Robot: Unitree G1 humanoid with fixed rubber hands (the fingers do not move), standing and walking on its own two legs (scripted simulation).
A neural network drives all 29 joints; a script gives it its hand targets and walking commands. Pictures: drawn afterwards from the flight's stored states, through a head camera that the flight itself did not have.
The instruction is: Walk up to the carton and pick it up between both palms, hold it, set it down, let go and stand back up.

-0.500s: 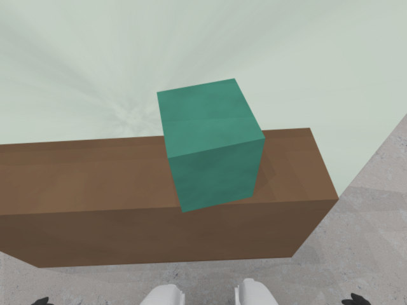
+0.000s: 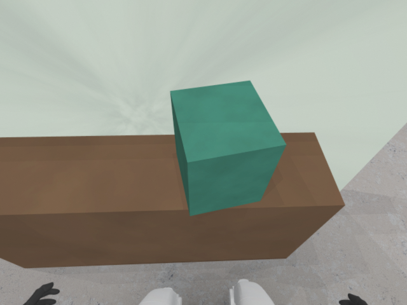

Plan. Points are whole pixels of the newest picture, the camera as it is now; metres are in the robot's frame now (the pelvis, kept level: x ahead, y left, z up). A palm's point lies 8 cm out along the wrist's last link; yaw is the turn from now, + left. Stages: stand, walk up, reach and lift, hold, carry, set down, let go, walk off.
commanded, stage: walk up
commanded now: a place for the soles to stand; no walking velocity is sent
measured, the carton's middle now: (218, 150) +0.47 -0.05 -0.03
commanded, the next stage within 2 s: none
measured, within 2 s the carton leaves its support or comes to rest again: neither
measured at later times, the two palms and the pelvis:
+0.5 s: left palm out of the picture +0.09 +0.35 -0.08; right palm out of the picture +0.10 -0.30 -0.09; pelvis +0.02 +0.02 +0.00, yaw +1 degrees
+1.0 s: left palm out of the picture +0.08 +0.37 -0.08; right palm out of the picture +0.12 -0.28 -0.08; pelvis +0.02 +0.04 +0.00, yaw +3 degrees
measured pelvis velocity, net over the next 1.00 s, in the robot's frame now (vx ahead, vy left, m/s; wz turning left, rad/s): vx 0.02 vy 0.04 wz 0.05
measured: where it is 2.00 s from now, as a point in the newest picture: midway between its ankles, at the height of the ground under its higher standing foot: outside the picture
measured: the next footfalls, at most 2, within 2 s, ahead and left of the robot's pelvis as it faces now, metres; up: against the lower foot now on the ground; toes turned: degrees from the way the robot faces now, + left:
left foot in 1.68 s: +0.08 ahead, +0.09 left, +0.00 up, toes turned +6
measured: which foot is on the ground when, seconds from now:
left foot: down 0.00-1.00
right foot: down 0.00-1.00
